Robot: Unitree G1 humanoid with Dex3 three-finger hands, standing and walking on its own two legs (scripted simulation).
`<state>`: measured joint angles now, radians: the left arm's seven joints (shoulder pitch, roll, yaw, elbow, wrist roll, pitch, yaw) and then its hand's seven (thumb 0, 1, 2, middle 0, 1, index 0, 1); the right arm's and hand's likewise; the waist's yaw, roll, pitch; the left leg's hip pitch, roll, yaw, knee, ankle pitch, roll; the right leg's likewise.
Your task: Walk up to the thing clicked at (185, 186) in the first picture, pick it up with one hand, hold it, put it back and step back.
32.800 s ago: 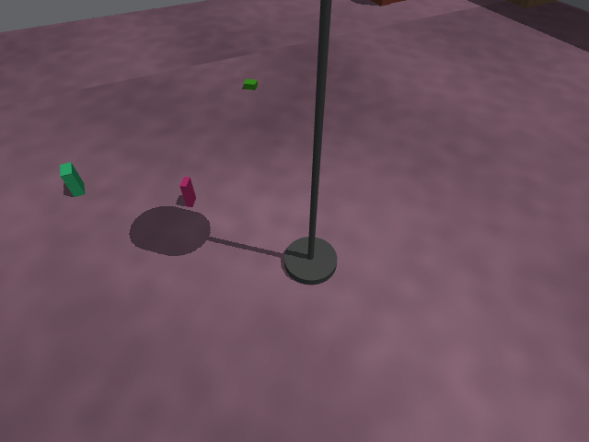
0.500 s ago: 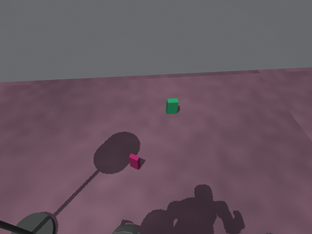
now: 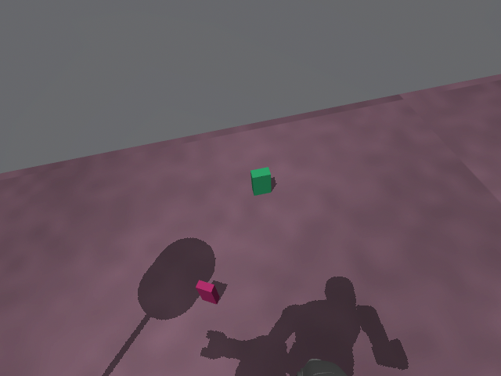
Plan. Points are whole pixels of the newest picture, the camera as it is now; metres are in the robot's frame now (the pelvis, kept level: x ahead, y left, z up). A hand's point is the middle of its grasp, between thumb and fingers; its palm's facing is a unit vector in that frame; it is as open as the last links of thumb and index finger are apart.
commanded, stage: walk up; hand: left
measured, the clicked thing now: (208, 292) +0.49 +0.23 -0.69
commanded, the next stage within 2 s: stand in 1.70 s
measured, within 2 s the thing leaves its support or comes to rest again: neither
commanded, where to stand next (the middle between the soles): +0.12 +0.03 m, yaw +0 degrees
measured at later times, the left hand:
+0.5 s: hand out of the picture +0.12 +0.28 -0.15, palm faces +0.00 -0.94 -0.34, open 7.3 cm
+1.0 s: hand out of the picture +0.12 +0.30 -0.13, palm faces +0.03 -0.92 -0.38, open 7.4 cm
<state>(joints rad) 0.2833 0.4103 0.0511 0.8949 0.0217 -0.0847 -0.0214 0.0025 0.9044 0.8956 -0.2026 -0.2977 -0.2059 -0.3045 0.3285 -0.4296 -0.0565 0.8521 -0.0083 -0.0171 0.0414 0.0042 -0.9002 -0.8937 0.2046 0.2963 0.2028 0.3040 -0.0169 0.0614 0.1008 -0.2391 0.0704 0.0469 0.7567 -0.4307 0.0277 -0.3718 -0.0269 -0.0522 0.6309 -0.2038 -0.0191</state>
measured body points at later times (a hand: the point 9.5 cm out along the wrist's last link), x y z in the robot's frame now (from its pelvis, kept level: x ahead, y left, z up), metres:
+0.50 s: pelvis +0.04 +0.02 +0.00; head +0.06 +0.04 +0.45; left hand +0.12 +0.33 -0.13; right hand +0.13 -0.28 -0.11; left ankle +0.09 +0.16 -0.72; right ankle +0.08 -0.11 -0.72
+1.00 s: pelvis +0.06 +0.03 +0.02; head +0.08 +0.02 +0.47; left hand +0.12 +0.34 -0.10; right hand +0.19 -0.27 -0.11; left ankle +0.09 +0.16 -0.72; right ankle +0.08 -0.11 -0.72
